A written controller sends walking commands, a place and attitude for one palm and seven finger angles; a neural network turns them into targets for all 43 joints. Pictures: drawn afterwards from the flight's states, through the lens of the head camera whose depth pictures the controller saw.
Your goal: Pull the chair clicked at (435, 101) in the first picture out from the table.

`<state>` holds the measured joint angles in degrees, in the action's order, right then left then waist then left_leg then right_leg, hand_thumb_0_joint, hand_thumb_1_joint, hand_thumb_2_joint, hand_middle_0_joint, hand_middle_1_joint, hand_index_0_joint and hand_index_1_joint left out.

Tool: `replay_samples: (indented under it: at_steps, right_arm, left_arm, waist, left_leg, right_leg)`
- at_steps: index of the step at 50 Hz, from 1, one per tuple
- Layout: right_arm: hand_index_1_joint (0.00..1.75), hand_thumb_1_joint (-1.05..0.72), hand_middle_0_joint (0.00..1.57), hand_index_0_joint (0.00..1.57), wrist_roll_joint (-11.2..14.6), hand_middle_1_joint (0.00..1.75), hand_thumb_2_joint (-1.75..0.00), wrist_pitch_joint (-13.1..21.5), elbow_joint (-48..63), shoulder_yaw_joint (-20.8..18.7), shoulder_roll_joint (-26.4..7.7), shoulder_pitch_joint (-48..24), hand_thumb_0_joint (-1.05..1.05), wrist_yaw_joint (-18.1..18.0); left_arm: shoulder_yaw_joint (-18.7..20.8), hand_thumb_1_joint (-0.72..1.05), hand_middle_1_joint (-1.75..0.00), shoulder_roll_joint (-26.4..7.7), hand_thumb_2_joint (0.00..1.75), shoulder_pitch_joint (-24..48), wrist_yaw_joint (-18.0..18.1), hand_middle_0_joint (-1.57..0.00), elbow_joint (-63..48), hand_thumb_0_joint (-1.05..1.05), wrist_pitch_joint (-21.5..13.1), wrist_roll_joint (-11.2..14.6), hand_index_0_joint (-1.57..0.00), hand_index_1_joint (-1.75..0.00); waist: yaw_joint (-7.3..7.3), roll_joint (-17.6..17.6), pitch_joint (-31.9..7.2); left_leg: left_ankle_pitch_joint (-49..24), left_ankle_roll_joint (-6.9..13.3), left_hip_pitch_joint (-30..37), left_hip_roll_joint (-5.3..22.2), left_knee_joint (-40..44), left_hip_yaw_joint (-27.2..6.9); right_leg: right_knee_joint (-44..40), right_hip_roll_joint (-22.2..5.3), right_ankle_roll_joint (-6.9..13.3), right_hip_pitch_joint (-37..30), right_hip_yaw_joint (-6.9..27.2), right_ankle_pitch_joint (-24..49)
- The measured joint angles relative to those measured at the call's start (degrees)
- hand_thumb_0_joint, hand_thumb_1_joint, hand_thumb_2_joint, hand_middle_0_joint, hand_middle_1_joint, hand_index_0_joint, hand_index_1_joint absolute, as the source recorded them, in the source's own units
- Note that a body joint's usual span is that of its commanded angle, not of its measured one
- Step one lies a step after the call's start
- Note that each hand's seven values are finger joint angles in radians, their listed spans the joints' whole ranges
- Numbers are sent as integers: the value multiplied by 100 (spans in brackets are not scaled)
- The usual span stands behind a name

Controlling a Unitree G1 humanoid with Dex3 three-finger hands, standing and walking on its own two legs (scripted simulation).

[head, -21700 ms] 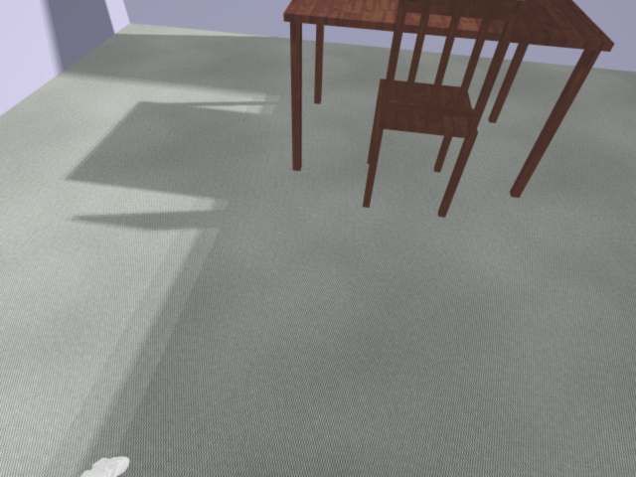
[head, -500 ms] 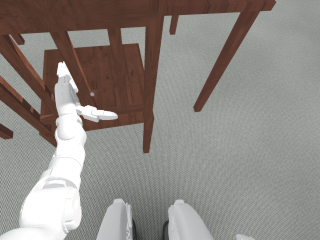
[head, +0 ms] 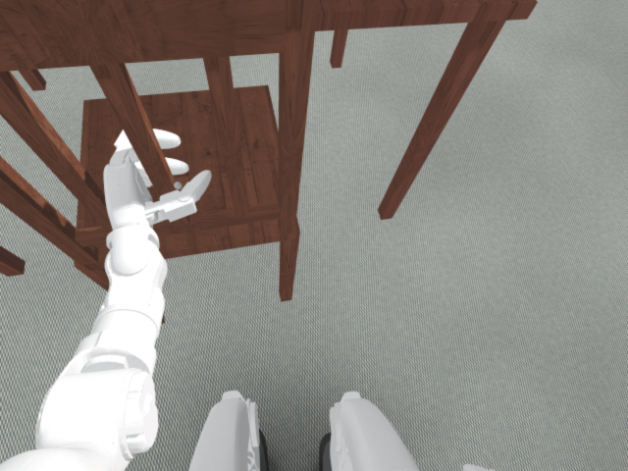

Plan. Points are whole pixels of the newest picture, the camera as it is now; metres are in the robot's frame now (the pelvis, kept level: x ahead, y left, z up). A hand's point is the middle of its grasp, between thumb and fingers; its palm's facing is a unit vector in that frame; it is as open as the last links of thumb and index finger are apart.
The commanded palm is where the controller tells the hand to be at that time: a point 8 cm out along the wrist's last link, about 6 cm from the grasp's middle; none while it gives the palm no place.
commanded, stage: hook a spindle and tug to test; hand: left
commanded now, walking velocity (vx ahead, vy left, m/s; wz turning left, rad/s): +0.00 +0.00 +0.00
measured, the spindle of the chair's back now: (153, 161) +0.49 +0.18 +0.04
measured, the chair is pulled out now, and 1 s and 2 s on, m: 0.00 0.04 0.19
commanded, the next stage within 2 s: step backward, pulling the chair out in 0.76 s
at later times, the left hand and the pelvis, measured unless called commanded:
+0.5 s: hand (179, 190) +0.46 +0.15 +0.02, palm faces +0.18 -0.98 -0.02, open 5.3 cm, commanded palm +0.41 +0.19 +0.02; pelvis +0.01 +0.00 +0.01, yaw -1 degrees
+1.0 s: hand (170, 214) +0.42 +0.15 +0.03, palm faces +0.12 -0.98 -0.13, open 5.5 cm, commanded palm +0.40 +0.20 +0.03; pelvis +0.03 +0.01 +0.06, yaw +1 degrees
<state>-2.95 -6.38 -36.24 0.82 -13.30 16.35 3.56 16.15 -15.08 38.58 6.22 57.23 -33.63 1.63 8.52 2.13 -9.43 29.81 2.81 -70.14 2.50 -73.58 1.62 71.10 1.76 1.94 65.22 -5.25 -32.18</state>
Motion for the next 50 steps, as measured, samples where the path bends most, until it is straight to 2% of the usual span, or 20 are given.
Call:
replay_samples:
  at_steps: [9, 19, 44, 45, 47, 48, 50]
  right_arm:
    - [30, -91, 20, 20, 18, 30, -90, 1, -3, -4, -28, -4, 0, -9]
    - [30, -91, 20, 20, 49, 30, -90, -36, 109, -27, 1, 7, 0, 44]
    - [30, -91, 20, 20, 115, 30, -90, 165, 275, -104, 17, -237, 0, 41]
    - [30, -91, 20, 20, 194, 30, -90, 77, 288, -104, 38, -297, 0, -14]
    - [30, -91, 20, 20, 359, 30, -90, -145, 398, -86, 99, -340, 0, -225]
    - [30, -91, 20, 20, 422, 30, -90, -206, 440, -58, 121, -320, 0, -324]
    - [30, -91, 20, 20, 513, 30, -90, -286, 480, 16, 134, -241, 0, -465]
  left_arm:
    - [-8, 70, -144, -4, 81, 53, -93, -49, 54, 0, 10, 70, -48, -144]
    - [-49, 72, -145, 84, 79, -311, 11, -45, -402, 1, 187, 186, -44, -145]
    - [-683, 73, -145, 488, 78, -1788, -78, -43, -1975, 2, 376, 436, -43, -145]
    - [-708, 72, -145, 472, 78, -1800, -21, -43, -2080, 2, 560, 339, -43, -145]
    - [-854, 69, -145, 350, 77, -1775, 68, -44, -2221, 3, 1218, 107, -43, -145]
    - [-938, 69, -142, 306, 77, -1762, 86, -43, -2168, 3, 1537, 110, -43, -145]
    - [-1014, 69, -133, 349, 77, -1750, 117, -39, -1827, 4, 1877, 251, -44, -145]
  waist:
    - [-23, 6, 8]
    - [-13, 2, -18]
    - [-315, 0, -16]
    - [-326, -21, 121]
    - [-347, -48, 489]
    - [-340, -36, 572]
    - [-329, 6, 570]
  left_leg:
    - [-4, -3, -11, -8, -3, -11]
    - [23, -6, 124, 23, 95, 49]
    - [147, 2, 602, -36, 338, 90]
    - [141, 15, 759, -49, 393, 102]
    - [-249, 38, 1351, -101, 775, 121]
    - [-244, 37, 1638, -131, 1003, 123]
    - [-281, 37, 2120, -178, 1557, 125]
  right_leg:
    - [6, -5, 4, 7, -9, -4]
    - [-87, 31, -1, -92, 60, 2]
    - [-333, 0, -42, -565, 123, -113]
    - [-377, -9, -51, -715, 137, -113]
    - [-742, -39, -69, -1294, 165, 370]
    - [-955, -50, -80, -1577, 178, 343]
    - [-1523, -62, -105, -2067, 199, 334]
